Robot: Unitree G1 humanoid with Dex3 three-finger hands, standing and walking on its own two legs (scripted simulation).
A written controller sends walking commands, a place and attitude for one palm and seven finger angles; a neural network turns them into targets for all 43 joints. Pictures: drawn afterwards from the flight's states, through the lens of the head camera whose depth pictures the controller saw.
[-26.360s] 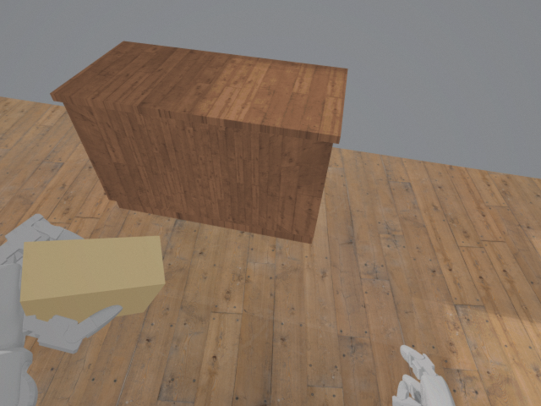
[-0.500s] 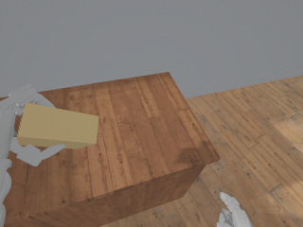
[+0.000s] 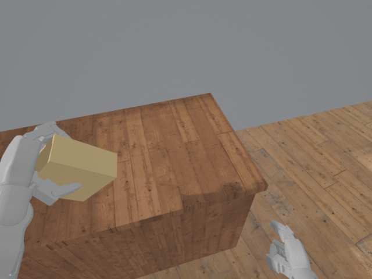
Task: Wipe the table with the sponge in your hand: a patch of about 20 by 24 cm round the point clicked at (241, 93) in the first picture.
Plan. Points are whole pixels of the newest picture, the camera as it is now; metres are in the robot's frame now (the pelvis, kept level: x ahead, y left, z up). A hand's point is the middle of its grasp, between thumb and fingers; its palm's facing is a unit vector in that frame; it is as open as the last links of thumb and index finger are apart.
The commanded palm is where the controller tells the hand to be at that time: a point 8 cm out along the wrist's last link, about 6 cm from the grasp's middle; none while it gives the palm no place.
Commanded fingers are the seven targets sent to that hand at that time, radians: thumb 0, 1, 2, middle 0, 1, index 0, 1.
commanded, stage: turn the palm down, sponge in hand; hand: left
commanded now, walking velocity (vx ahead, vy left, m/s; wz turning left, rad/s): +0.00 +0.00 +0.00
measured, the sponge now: (81, 174) +0.27 +0.25 +0.11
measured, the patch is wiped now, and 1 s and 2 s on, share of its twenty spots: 0.00 0.00 0.00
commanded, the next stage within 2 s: move the sponge above the wiping area in 1.64 s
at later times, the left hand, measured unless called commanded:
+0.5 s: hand (86, 165) +0.28 +0.24 +0.13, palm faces +0.15 -0.40 -0.90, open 9.8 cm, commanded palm +0.25 +0.26 +0.18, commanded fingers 0.00 0.10 1.30 -1.20 -1.60 -1.20 -1.60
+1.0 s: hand (69, 166) +0.28 +0.28 +0.12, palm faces +0.11 -0.18 -0.98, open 9.8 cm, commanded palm +0.25 +0.27 +0.18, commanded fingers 0.00 0.10 1.30 -1.20 -1.60 -1.20 -1.60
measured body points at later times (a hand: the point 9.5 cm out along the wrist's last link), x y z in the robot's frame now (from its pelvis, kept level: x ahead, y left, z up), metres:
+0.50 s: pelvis +0.05 -0.03 +0.00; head +0.06 -0.06 +0.45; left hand +0.27 +0.26 +0.18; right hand +0.24 -0.29 -0.09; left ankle +0.08 +0.08 -0.72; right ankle +0.04 -0.07 -0.72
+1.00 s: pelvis +0.04 +0.00 +0.01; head +0.03 -0.04 +0.46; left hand +0.27 +0.28 +0.17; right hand +0.27 -0.21 -0.07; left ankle +0.08 +0.08 -0.72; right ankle +0.04 -0.07 -0.72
